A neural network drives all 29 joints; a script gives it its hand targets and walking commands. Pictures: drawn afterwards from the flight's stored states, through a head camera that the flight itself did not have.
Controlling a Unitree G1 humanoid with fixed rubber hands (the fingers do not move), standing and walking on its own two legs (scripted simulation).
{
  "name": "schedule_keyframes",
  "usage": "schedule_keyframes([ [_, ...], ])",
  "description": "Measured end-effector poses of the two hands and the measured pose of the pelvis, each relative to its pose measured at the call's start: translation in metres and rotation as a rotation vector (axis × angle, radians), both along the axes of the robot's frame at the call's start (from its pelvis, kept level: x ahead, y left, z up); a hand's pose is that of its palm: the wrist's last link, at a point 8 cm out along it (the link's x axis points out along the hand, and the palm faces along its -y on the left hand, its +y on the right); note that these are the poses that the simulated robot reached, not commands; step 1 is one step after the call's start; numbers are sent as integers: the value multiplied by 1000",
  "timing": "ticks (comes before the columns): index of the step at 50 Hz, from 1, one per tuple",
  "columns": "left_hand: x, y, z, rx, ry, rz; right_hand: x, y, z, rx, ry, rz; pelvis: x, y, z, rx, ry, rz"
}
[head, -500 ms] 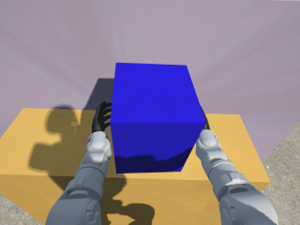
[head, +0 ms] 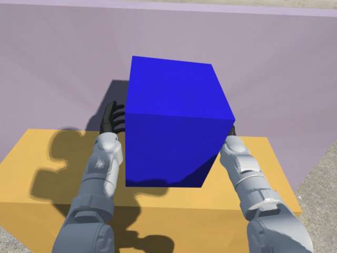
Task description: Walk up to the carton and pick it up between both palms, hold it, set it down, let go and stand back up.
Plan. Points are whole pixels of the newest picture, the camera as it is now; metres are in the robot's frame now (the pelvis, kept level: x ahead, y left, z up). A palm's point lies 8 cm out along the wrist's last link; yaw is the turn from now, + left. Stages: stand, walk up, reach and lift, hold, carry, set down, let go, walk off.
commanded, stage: reach and lift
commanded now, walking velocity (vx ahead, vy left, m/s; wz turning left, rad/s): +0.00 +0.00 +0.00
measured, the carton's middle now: (168, 125) +0.41 +0.01 +0.14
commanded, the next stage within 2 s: hold in 1.48 s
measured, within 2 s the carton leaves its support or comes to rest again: neither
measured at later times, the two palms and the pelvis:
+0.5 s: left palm (79, 135) +0.35 +0.21 +0.16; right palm (209, 137) +0.35 -0.08 +0.15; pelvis -0.02 +0.04 +0.00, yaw +1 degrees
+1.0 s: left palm (83, 127) +0.35 +0.20 +0.18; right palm (214, 129) +0.36 -0.09 +0.16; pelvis -0.01 +0.03 +0.00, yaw +1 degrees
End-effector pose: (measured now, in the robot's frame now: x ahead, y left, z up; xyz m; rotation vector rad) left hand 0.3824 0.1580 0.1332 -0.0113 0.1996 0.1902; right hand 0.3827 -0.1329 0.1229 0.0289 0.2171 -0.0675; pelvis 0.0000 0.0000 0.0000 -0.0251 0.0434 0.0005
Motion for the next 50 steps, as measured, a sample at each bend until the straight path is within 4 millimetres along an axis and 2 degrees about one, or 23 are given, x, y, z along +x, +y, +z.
schedule_keyframes([
  [4, -4, 5, 16, 28, -25, 2, -2, 6, 13, 5, -27, 5, -2, 3, 1, 1, -34, 4],
  [11, -17, 21, 20, 60, 26, 4, -12, 21, 15, 7, 17, 14, -7, 12, 2, 1, -92, 12],
  [16, -25, 32, 31, 54, -3, 7, -20, 33, 26, 5, -12, 14, -12, 21, 3, -4, -101, 16],
  [27, -38, 54, 30, 50, 31, 17, -30, 54, 27, -6, 18, 27, -20, 37, 3, -10, -115, 25],
  [50, -29, 41, 46, 43, 29, 27, -18, 42, 40, -12, 13, 37, -12, 28, 3, -12, -101, 19],
])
